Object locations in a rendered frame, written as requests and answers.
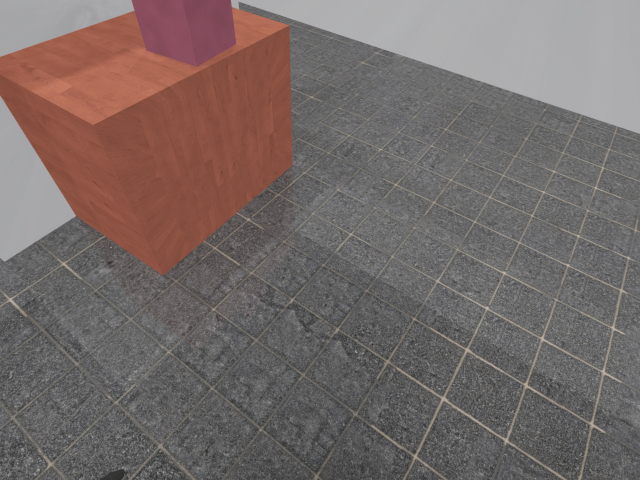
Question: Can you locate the pedestal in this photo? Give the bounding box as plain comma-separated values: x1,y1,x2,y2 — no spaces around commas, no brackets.
0,7,292,275

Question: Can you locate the carton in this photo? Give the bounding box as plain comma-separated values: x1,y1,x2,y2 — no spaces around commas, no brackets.
132,0,236,67

